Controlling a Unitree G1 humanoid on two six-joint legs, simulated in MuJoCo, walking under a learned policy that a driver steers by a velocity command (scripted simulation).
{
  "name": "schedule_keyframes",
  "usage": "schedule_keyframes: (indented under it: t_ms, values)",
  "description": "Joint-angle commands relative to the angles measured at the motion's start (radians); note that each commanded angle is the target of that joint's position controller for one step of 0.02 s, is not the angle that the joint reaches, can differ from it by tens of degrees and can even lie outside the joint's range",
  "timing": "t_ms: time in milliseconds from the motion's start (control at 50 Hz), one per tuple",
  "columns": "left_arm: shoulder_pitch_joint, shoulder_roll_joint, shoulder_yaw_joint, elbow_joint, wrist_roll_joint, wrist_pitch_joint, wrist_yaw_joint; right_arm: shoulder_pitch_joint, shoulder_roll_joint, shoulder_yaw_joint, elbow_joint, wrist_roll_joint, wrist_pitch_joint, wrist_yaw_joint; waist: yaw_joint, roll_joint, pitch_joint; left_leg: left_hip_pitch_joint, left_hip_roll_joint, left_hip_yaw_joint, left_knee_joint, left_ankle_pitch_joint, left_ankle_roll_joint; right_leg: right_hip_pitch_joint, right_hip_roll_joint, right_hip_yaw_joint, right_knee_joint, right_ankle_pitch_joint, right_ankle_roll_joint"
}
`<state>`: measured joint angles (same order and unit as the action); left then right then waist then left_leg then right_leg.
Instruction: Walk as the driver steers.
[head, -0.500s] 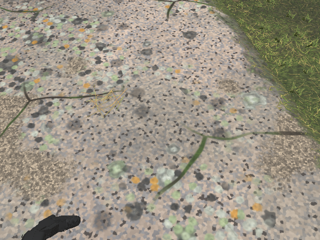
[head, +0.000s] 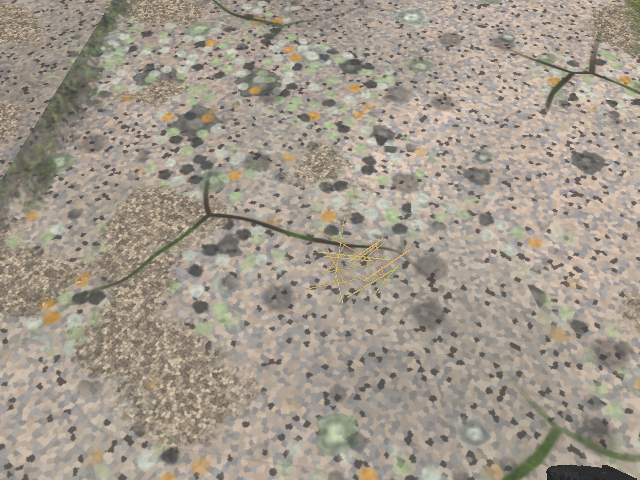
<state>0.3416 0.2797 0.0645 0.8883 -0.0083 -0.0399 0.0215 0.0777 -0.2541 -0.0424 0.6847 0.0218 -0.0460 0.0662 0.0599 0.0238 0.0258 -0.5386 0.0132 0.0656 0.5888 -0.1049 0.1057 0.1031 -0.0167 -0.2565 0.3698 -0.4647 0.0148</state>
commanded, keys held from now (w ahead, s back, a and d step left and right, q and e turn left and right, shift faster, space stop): w+q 0.24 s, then w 0.30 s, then e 0.46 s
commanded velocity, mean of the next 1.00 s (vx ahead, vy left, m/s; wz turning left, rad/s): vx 0.37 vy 0.00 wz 0.11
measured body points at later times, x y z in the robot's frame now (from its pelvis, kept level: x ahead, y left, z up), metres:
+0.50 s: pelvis +0.29 -0.01 +0.01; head +0.31 -0.01 +0.45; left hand +0.45 +0.27 -0.07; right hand +0.40 -0.29 -0.11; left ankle +0.13 +0.08 -0.71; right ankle +0.43 -0.09 -0.72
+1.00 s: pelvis +0.46 +0.03 +0.01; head +0.49 +0.04 +0.46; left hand +0.52 +0.33 -0.10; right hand +0.69 -0.21 -0.06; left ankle +0.53 +0.15 -0.72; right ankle +0.42 -0.10 -0.69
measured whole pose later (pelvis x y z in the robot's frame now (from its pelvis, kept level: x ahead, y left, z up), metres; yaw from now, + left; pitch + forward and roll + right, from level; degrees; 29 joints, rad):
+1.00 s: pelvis +0.46 +0.03 +0.01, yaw +3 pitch +2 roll +0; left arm 0.26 0.32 0.08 0.76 -0.01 0.01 0.03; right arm 0.08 -0.26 -0.05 0.66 -0.02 -0.04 -0.02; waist 0.06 -0.02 0.02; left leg -0.39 -0.03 -0.04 0.49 -0.14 0.01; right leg -0.33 0.09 0.14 0.78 -0.52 0.00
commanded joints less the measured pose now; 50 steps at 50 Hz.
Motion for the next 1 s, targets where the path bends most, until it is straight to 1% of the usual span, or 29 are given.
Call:
schedule_keyframes:
  t_ms: [20, 40, 60, 80, 100, 120, 140, 200, 240, 300, 380, 420, 460, 480, 500, 520, 540, 560, 580, 600, 640, 700, 740, 860, 920, 940, 960, 980, 1000]
  values:
    - [-0.027, 0.166, 0.027, -0.092, 0.014, -0.009, 0.017, 0.365, -0.275, -0.111, 0.004, 0.001, 0.008, -0.034, -0.225, 0.034, -0.245, 0.621, 0.074, -0.214, -0.064, 0.01, 0.13, -0.332, -0.165, 0.036, 0.676, 0.84, -0.047]
    - [0.037, 0.038, -0.012, -0.142, 0.025, -0.046, -0.003, 0.304, -0.337, -0.115, -0.027, 0.005, 0.002, -0.039, -0.11, 0.244, -0.335, 0.923, 0.318, -0.815, -0.197, -0.098, 0.342, -0.77, 0.082, 0.165, 1.041, -0.077, 0.015]
    - [-0.056, 0.135, 0.006, -0.156, -0.006, -0.091, -0.025, 0.339, -0.255, -0.091, -0.032, -0.005, -0.004, -0.037, -0.186, 0.116, -0.398, 0.952, 0.328, -0.861, -0.273, -0.138, 0.327, -0.875, 0.036, 0.374, 1.092, -0.085, -0.01]
    - [-0.136, 0.15, 0.009, -0.189, -0.038, -0.109, -0.034, 0.311, -0.206, -0.078, -0.029, -0.011, -0.013, -0.038, -0.183, 0.071, -0.264, 0.85, 0.288, -0.694, -0.273, -0.089, 0.277, -0.92, -0.01, 0.367, 1.045, -0.011, -0.032]
    - [-0.147, 0.131, 0.004, -0.19, -0.025, -0.115, -0.03, 0.25, -0.184, -0.072, -0.033, -0.008, -0.019, -0.036, -0.126, -0.031, -0.155, 0.682, 0.236, -0.569, -0.283, 0.016, 0.236, -0.888, -0.053, 0.357, 0.929, 0.057, -0.036]
    - [-0.15, 0.141, 0.013, -0.181, 0.002, -0.108, -0.022, 0.188, -0.149, -0.062, -0.047, -0.009, -0.021, -0.039, -0.091, -0.039, -0.114, 0.566, 0.201, -0.489, -0.296, 0.106, 0.211, -0.826, -0.085, 0.35, 0.835, 0.091, -0.028]
    - [-0.131, 0.143, 0.018, -0.178, 0.011, -0.095, -0.023, 0.154, -0.137, -0.055, -0.066, -0.019, -0.021, -0.043, -0.061, -0.021, -0.087, 0.474, 0.176, -0.453, -0.322, 0.162, 0.209, -0.765, -0.097, 0.35, 0.803, 0.114, -0.017]
    - [-0.12, 0.108, 0.013, -0.19, 0.024, -0.063, -0.02, 0.151, -0.168, -0.064, -0.067, -0.014, -0.025, -0.055, -0.034, -0.006, -0.061, 0.332, 0.146, -0.383, -0.363, 0.254, 0.216, -0.71, -0.092, 0.319, 0.667, 0.171, 0.035]
    - [-0.196, 0.083, 0.002, -0.215, 0.026, -0.058, -0.017, 0.17, -0.192, -0.072, -0.059, -0.01, -0.021, -0.068, -0.055, 0.009, -0.036, 0.275, 0.106, -0.327, -0.367, 0.23, 0.188, -0.697, -0.073, 0.303, 0.515, 0.295, 0.059]
    - [-0.293, 0.056, -0.013, -0.228, 0.019, -0.065, -0.029, 0.213, -0.183, -0.068, -0.037, -0.006, -0.014, -0.076, -0.11, 0.049, -0.037, 0.253, 0.064, -0.265, -0.35, 0.121, 0.131, -0.611, -0.032, 0.283, 0.283, 0.535, 0.059]
    - [-0.365, 0.092, -0.005, -0.256, 0.003, -0.08, -0.047, 0.286, -0.179, -0.063, 0.004, -0.002, -0.014, -0.072, -0.144, 0.068, -0.023, 0.36, 0.129, -0.341, -0.296, 0.027, 0.112, -0.609, -0.022, 0.305, 0.172, 0.546, 0.021]
    - [-0.352, 0.115, 0.006, -0.261, 0.004, -0.087, -0.052, 0.289, -0.183, -0.065, 0.013, -0.005, -0.011, -0.073, -0.127, 0.086, -0.017, 0.421, 0.166, -0.387, -0.253, 0.043, 0.098, -0.6, -0.019, 0.306, 0.144, 0.465, -0.012]
    - [-0.256, 0.135, 0.02, -0.239, 0.006, -0.093, -0.049, 0.267, -0.175, -0.062, 0.012, -0.007, -0.005, -0.073, -0.067, 0.101, -0.038, 0.441, 0.148, -0.385, -0.163, 0.182, 0.07, -0.48, 0.004, 0.272, 0.094, 0.413, -0.054]
    - [-0.143, 0.17, 0.036, -0.215, 0.016, -0.097, -0.044, 0.263, -0.142, -0.049, 0.005, -0.012, -0.005, -0.072, -0.014, 0.074, -0.122, 0.409, 0.092, -0.338, -0.007, 0.254, 0.039, -0.306, -0.035, 0.301, 0.104, 0.437, -0.095]
    - [0.008, 0.235, 0.052, -0.202, 0.026, -0.098, -0.041, 0.306, -0.097, -0.031, -0.014, -0.029, -0.009, -0.075, 0.022, -0.063, -0.275, 0.232, 0.002, -0.257, 0.294, 0.058, -0.011, -0.02, -0.209, 0.513, 0.133, 0.447, -0.181]
    - [0.093, 0.279, 0.068, -0.152, 0.019, -0.084, -0.052, 0.425, -0.052, -0.017, -0.016, 0.001, -0.023, -0.075, -0.012, -0.377, -0.353, -0.099, -0.118, -0.187, 0.59, -0.452, -0.075, 0.218, -0.367, 0.967, -0.02, 0.164, -0.319]
    - [0.089, 0.186, 0.044, -0.158, -0.008, -0.081, -0.056, 0.368, -0.144, -0.032, -0.004, 0.012, -0.026, -0.075, 0.022, -0.243, -0.268, -0.225, -0.065, -0.259, 0.697, -0.46, -0.074, 0.188, -0.361, 1.023, -0.078, -0.069, -0.293]
    - [0.012, 0.149, 0.029, -0.171, -0.004, -0.074, -0.053, 0.247, -0.176, -0.041, -0.029, 0.007, -0.027, -0.074, 0.024, -0.154, -0.131, -0.256, -0.023, -0.216, 0.703, -0.374, -0.076, 0.057, -0.326, 0.878, -0.087, 0.055, -0.26]
    - [-0.054, 0.136, 0.019, -0.186, 0.011, -0.067, -0.052, 0.183, -0.167, -0.039, -0.043, -0.013, -0.029, -0.077, 0.001, -0.079, -0.069, -0.215, 0.011, -0.175, 0.669, -0.311, -0.084, -0.071, -0.284, 0.758, -0.082, 0.304, -0.249]
    - [-0.094, 0.121, 0.012, -0.191, 0.016, -0.063, -0.053, 0.163, -0.156, -0.042, -0.052, -0.031, -0.032, -0.079, -0.027, -0.064, -0.04, -0.171, 0.033, -0.161, 0.616, -0.283, -0.096, -0.158, -0.252, 0.677, -0.074, 0.565, -0.252]
    - [-0.113, 0.09, 0.0, -0.184, 0.017, -0.063, -0.051, 0.2, -0.116, -0.038, -0.047, -0.038, -0.028, -0.079, -0.072, -0.103, -0.079, -0.057, 0.05, -0.146, 0.509, -0.276, -0.122, -0.22, -0.19, 0.553, -0.064, 0.898, -0.245]
    - [-0.105, 0.155, 0.021, -0.16, 0.009, -0.05, -0.033, 0.179, -0.072, -0.023, -0.05, -0.035, -0.016, -0.089, -0.08, -0.122, -0.113, 0.006, 0.017, -0.111, 0.32, -0.224, -0.161, -0.252, -0.167, 0.473, -0.057, 1.079, -0.261]
    - [-0.096, 0.192, 0.037, -0.154, -0.004, -0.028, -0.02, 0.14, -0.077, -0.022, -0.052, -0.032, -0.006, -0.094, -0.069, -0.123, -0.131, 0.053, -0.007, -0.109, 0.224, -0.125, -0.17, -0.276, -0.153, 0.457, -0.051, 1.026, -0.247]
    - [-0.061, 0.181, 0.044, -0.146, -0.02, 0.025, 0.005, 0.002, -0.099, -0.032, -0.083, -0.02, 0.004, -0.087, -0.033, -0.145, -0.105, 0.106, -0.048, -0.149, 0.018, -0.049, -0.168, -0.28, -0.141, 0.553, 0.003, 0.726, -0.207]
    - [-0.124, 0.164, 0.043, -0.179, -0.024, 0.041, 0.015, 0.062, -0.121, -0.048, -0.066, -0.023, -0.019, -0.079, -0.089, -0.149, -0.104, 0.253, -0.04, -0.147, -0.205, 0.076, -0.128, -0.299, -0.091, 0.616, 0.096, 0.554, -0.153]
    - [-0.112, 0.121, 0.031, -0.194, -0.013, 0.039, 0.015, 0.093, -0.162, -0.058, -0.066, -0.038, -0.024, -0.085, -0.085, -0.095, -0.148, 0.392, 0.074, -0.21, -0.225, 0.217, -0.082, -0.367, -0.044, 0.593, 0.193, 0.425, -0.109]
    - [-0.049, 0.054, 0.012, -0.204, 0.014, 0.035, 0.012, 0.117, -0.22, -0.068, -0.08, -0.054, -0.016, -0.099, -0.052, 0.124, -0.208, 0.572, 0.297, -0.388, -0.17, 0.61, 0.017, -0.532, 0.068, 0.471, 0.425, -0.012, -0.052]
    - [0.036, 0.085, 0.016, -0.211, 0.0, 0.034, 0.01, 0.146, -0.211, -0.07, -0.064, -0.064, 0.002, -0.094, -0.032, 0.278, -0.263, 0.621, 0.452, -0.597, -0.19, 0.629, 0.177, -0.684, 0.115, 0.378, 0.618, -0.284, -0.007]
    - [0.046, 0.163, 0.038, -0.187, -0.002, 0.041, 0.012, 0.126, -0.168, -0.06, -0.075, -0.048, 0.007, -0.09, -0.043, 0.171, -0.227, 0.581, 0.413, -0.577, -0.217, 0.497, 0.187, -0.716, 0.059, 0.391, 0.76, -0.222, 0.028]
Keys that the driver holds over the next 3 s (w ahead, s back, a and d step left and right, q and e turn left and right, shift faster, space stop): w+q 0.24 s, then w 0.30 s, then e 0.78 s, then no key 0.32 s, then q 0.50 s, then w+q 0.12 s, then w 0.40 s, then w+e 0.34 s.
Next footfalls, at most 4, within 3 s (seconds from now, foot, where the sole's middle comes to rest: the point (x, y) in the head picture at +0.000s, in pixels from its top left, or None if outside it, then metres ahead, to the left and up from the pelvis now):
0.48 right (394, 478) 0.47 -0.09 -0.76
0.94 left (281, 422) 0.57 0.15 -0.76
1.36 right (408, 462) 0.50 -0.11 -0.76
1.74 left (294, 434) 0.54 0.12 -0.76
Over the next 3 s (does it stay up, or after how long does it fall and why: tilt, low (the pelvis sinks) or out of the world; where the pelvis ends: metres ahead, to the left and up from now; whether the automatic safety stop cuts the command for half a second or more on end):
stays up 0.81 0.04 0.03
